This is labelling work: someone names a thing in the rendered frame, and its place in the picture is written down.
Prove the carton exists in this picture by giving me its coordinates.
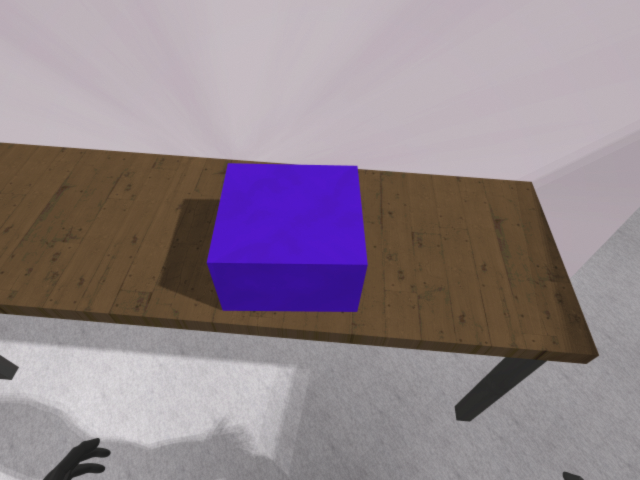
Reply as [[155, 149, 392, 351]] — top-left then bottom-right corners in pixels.
[[207, 163, 368, 312]]

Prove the robot left hand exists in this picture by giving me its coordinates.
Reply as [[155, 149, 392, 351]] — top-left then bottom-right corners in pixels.
[[43, 438, 111, 480]]

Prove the table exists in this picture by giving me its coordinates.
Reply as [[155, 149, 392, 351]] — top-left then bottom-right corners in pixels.
[[0, 142, 599, 422]]

